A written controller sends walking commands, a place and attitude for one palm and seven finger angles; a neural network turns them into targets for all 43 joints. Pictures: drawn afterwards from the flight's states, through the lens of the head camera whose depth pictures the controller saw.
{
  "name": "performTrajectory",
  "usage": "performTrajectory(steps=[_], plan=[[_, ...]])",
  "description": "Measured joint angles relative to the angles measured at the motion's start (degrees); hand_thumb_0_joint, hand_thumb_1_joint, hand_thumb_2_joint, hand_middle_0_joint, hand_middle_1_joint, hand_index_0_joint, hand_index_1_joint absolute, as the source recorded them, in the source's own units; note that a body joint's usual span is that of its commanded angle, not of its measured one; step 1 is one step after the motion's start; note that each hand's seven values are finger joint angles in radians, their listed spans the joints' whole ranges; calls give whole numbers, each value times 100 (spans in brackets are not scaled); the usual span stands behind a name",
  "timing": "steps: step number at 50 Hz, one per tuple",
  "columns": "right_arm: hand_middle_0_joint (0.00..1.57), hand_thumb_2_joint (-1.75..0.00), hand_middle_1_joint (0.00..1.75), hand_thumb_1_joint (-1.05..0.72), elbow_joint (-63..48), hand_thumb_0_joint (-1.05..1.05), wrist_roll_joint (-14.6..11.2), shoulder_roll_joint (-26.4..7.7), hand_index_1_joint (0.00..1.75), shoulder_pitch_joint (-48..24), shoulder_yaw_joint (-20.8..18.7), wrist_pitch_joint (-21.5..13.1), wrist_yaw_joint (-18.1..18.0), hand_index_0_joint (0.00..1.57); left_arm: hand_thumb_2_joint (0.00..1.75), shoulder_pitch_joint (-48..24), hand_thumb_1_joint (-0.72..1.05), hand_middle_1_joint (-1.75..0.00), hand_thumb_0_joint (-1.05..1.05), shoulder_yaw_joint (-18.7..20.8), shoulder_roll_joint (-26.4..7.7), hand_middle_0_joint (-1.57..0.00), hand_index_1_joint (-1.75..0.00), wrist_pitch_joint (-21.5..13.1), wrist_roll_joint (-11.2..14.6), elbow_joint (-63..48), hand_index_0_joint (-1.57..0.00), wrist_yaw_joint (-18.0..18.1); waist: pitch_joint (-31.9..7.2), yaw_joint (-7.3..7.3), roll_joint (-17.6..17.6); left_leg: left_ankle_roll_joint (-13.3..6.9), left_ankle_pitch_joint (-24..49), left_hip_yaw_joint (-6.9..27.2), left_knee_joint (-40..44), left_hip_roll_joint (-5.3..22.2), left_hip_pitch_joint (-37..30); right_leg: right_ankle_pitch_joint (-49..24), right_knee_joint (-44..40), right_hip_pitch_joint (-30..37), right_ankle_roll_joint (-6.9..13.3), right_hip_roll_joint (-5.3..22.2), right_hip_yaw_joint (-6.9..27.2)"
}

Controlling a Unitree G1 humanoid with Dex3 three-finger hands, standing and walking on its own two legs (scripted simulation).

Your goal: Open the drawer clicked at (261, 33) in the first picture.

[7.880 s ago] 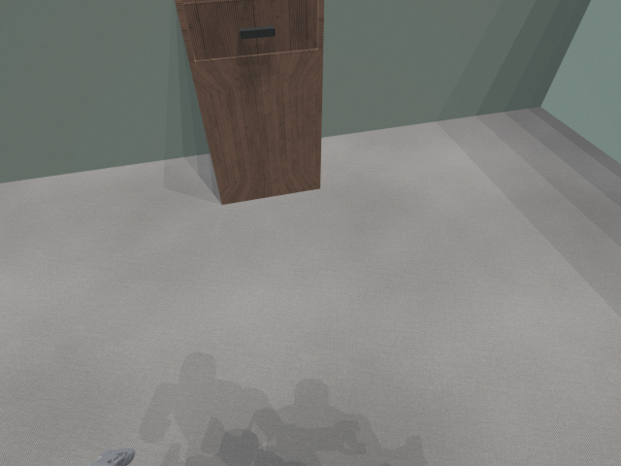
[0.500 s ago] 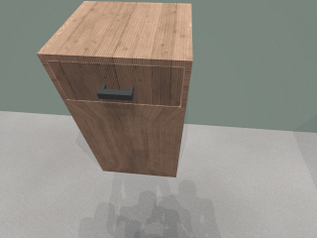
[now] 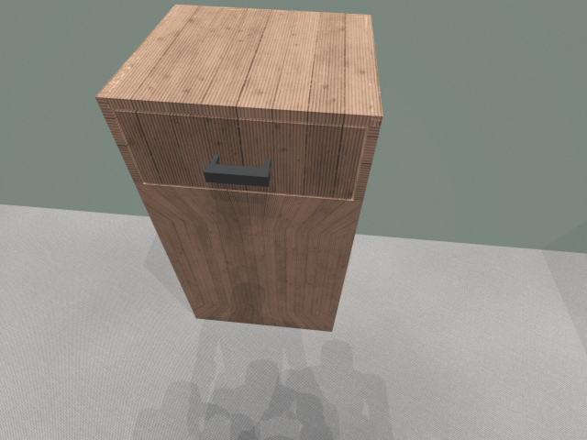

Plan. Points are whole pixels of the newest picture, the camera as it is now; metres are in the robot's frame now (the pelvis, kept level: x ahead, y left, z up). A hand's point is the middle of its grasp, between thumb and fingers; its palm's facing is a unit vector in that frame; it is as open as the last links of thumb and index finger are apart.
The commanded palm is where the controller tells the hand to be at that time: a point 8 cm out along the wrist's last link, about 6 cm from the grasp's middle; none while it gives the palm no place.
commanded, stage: shuffle to correct the standing spot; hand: left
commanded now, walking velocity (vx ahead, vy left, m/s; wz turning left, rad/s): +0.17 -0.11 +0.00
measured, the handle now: (239, 168) +0.58 +0.14 +0.02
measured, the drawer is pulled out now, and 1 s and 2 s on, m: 0.00 0.00 0.00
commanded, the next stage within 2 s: come to a stop and stand still in 0.04 s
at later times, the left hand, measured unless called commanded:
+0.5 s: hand out of the picture +0.06 +0.15 -0.17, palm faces +0.05 -0.97 -0.22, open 7.3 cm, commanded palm none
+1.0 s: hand out of the picture +0.03 +0.17 -0.17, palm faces +0.02 -0.98 -0.21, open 7.3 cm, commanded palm none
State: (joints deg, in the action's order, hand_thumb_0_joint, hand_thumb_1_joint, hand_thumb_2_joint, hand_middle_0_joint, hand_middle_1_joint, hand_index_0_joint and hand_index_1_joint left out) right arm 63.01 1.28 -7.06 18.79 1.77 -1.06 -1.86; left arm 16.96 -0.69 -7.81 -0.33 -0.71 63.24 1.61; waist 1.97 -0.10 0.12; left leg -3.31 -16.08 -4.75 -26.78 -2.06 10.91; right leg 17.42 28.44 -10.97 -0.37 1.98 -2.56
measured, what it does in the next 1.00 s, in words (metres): stands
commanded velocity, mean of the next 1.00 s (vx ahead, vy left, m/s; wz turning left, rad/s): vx -0.02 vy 0.01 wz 0.00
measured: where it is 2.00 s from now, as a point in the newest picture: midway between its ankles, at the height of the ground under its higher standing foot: outside the picture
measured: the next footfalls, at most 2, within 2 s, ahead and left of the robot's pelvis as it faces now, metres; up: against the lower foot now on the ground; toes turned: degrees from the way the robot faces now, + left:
none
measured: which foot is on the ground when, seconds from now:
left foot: down 0.00-1.00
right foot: down 0.00-1.00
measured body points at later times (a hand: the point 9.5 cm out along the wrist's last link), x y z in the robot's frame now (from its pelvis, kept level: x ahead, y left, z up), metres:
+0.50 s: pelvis +0.05 -0.03 +0.00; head +0.07 -0.03 +0.45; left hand +0.06 +0.20 -0.16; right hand +0.08 -0.26 -0.15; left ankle -0.01 +0.08 -0.73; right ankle -0.01 -0.12 -0.73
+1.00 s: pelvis -0.01 -0.01 +0.00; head +0.00 -0.01 +0.45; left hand +0.02 +0.22 -0.15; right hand +0.02 -0.24 -0.15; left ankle -0.01 +0.08 -0.74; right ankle -0.02 -0.12 -0.74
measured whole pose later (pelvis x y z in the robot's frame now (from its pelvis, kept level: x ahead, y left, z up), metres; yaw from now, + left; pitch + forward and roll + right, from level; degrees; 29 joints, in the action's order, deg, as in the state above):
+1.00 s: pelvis -0.01 -0.01 +0.00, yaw +0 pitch -1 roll +0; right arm 60.5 1.3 -9.7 15.2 0.6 0.1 -1.5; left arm 15.2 -0.2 -9.8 0.5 -0.7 58.6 2.0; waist 1.7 -0.2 0.4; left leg -2.4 -14.7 -5.1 -25.8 -1.0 10.3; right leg 15.8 27.1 -10.4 1.1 0.8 -4.0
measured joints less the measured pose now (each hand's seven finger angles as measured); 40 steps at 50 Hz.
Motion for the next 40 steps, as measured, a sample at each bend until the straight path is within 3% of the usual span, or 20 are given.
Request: performTrajectory(steps=[9,11,14,17,26,33,40], plan=[[20,-90,30,-90,-18,0,59,6,30,84,-129,-5,-39,20,90,172,91,-30,0,68,51,-20,-30,74,-110,67,-20,-107,-45,-31,119,48,-289,-120,-218,7,3,594,649,-296,251,0,8],[20,-90,30,-90,-68,0,13,-65,30,103,-140,46,-5,20,90,139,91,-30,1,16,69,-20,-30,5,-85,89,-20,-20,-44,-79,10,124,-445,-41,-509,115,169,259,584,-316,199,-96,-77],[20,-90,30,-90,-115,0,-10,-146,30,37,-153,131,46,20,90,147,91,-30,0,-16,93,-20,-30,-177,-44,17,-20,52,-30,-92,-156,176,-717,168,-909,320,379,425,453,-217,267,-317,-246],[20,-90,30,-90,-144,0,-46,-130,30,-123,-157,73,35,20,90,115,91,-30,1,-23,73,-20,-30,-272,-29,16,-20,109,6,-93,-82,264,-668,219,-800,357,258,452,375,-84,322,-371,-272],[20,-90,30,-92,-483,1,-69,-275,30,-459,-257,117,-68,20,90,-42,92,-30,2,114,-151,-21,-30,-126,14,-348,-20,161,-87,21,34,279,-169,70,-698,228,22,138,492,71,266,-200,-215],[20,-90,30,-91,-715,0,-28,-276,30,-765,-268,134,-18,20,90,-255,91,-30,1,186,-353,-21,-30,16,-10,-686,-20,178,-30,57,104,145,-558,-47,-478,105,37,575,593,-116,167,-85,-125],[20,-90,30,-92,-628,0,-19,-220,30,-716,-214,129,-36,20,90,-329,91,-30,1,144,-290,-20,-30,74,11,-729,-20,132,20,66,0,98,-296,-66,-373,118,7,286,351,-25,137,-105,-110]])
